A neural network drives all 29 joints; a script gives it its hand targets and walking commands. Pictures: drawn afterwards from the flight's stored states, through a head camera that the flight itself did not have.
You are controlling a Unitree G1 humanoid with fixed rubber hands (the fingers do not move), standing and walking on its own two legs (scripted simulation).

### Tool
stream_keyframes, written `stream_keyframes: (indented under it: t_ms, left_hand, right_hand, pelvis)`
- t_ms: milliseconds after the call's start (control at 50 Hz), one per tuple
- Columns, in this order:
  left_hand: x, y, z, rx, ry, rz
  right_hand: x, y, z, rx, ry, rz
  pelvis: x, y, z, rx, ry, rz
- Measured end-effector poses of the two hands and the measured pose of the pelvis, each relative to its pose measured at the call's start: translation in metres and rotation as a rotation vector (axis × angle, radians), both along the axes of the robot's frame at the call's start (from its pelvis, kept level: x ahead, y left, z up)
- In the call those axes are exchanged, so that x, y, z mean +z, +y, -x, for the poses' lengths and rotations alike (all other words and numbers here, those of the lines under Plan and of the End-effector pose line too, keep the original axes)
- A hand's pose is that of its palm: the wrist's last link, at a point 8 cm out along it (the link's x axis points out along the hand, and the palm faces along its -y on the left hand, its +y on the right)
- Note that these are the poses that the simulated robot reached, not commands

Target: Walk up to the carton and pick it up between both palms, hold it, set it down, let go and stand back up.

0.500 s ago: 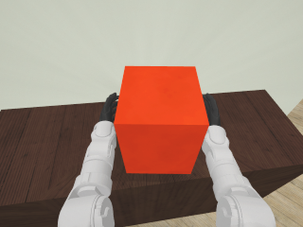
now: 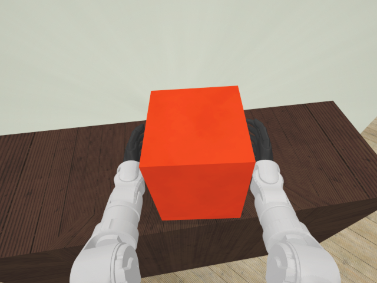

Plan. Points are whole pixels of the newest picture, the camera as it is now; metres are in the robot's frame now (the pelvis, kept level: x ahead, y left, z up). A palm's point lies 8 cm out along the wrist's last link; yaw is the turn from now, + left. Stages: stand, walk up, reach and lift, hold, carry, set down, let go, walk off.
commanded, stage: set down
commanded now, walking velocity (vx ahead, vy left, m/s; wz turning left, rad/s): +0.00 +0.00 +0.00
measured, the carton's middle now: (197, 157) +0.39 -0.01 +0.01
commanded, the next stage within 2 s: none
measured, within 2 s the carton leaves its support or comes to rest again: rests again in 0.74 s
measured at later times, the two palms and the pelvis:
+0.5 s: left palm (134, 165) +0.37 +0.14 +0.01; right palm (259, 161) +0.37 -0.15 +0.03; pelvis +0.00 +0.00 +0.00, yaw +0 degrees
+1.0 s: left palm (135, 166) +0.37 +0.14 +0.01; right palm (260, 164) +0.36 -0.15 +0.02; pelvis +0.00 +0.00 +0.00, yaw -1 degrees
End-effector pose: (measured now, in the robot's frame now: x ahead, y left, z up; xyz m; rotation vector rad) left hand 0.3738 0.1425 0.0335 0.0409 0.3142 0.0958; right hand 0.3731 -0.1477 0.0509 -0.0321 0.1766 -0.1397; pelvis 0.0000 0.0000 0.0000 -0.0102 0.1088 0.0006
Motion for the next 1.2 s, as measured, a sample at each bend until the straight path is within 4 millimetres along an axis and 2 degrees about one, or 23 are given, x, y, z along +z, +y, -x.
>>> stream_keyframes:
  t_ms: [500, 1200]
  left_hand:
    - [-0.022, 0.001, 0.003, -0.004, 0.009, -0.025]
    - [-0.028, -0.003, 0.003, -0.009, -0.035, -0.014]
  right_hand:
    - [-0.02, 0.001, 0.003, 0.004, 0.011, 0.008]
    - [-0.03, -0.003, 0.009, -0.009, -0.013, 0.027]
  pelvis:
    - [-0.001, 0.001, 0.0, -0.001, 0.057, 0.004]
    - [-0.002, 0.003, 0.002, -0.015, 0.062, 0.001]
